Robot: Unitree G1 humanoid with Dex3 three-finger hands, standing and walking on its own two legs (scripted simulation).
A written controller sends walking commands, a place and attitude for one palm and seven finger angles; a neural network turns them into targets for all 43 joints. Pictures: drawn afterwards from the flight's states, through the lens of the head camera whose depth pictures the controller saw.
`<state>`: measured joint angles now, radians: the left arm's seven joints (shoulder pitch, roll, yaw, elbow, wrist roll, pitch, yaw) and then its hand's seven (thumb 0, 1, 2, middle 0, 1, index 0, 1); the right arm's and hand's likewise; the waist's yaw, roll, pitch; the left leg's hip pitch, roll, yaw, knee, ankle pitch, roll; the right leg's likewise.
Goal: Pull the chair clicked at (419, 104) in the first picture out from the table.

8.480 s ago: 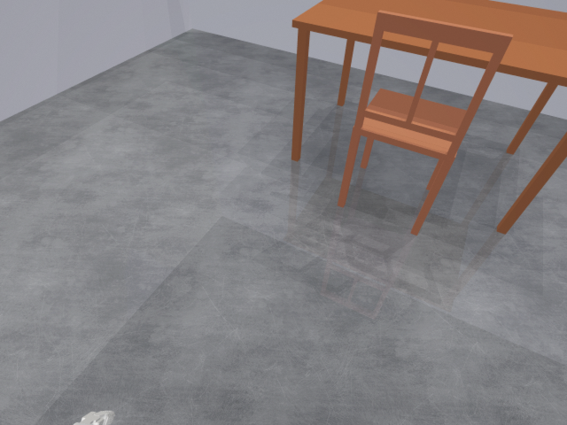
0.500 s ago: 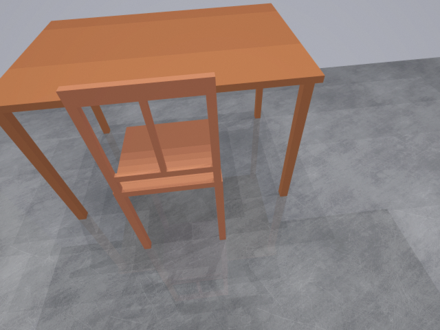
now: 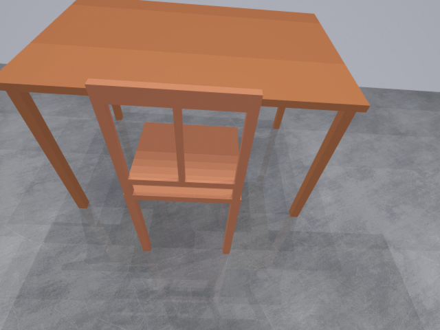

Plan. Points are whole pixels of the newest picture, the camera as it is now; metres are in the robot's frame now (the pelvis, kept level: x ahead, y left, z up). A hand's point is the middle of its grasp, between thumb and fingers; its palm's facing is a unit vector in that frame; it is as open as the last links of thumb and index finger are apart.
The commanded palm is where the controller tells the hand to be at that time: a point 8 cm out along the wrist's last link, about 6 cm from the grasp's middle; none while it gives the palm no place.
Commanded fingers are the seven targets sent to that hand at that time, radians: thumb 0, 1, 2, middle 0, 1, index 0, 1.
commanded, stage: take the last steps up to it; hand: left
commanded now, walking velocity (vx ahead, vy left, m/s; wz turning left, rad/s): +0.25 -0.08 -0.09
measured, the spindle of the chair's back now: (179, 147) +0.58 +0.17 -0.07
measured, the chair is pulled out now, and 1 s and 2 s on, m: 0.00 0.00 0.00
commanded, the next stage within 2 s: come to a stop and stand still in 0.28 s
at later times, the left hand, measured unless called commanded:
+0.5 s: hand (167, 282) +0.24 +0.14 -0.16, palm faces -0.04 -0.97 -0.24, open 7.3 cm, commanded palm none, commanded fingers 0.00 0.90 0.90 -0.20 -0.30 -0.20 -0.30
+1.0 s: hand (133, 327) +0.15 +0.19 -0.17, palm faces +0.05 -0.98 -0.20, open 7.4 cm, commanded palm none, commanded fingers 0.00 0.90 0.90 -0.20 -0.30 -0.20 -0.30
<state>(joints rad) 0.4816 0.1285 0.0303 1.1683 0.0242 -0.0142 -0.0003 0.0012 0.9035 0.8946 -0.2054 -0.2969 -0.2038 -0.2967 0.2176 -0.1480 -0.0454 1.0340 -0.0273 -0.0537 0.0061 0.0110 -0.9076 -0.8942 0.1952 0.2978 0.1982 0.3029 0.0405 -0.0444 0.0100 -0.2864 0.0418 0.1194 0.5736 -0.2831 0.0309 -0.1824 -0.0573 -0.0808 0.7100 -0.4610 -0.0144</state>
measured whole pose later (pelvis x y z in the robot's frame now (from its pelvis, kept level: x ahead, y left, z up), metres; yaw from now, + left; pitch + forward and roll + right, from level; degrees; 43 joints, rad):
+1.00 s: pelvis +0.13 +0.00 +0.01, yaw -1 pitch -1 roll +0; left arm 0.24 0.18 0.05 1.07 0.03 0.05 0.03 0.00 0.91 0.89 -0.20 -0.30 -0.20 -0.30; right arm 0.24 -0.14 -0.03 1.06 -0.02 0.03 -0.03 0.01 -0.93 -0.89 0.20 0.30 0.20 0.30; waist 0.03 -0.04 0.03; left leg -0.22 -0.01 0.07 0.45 -0.22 0.04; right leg -0.36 -0.03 -0.01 0.82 -0.40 0.00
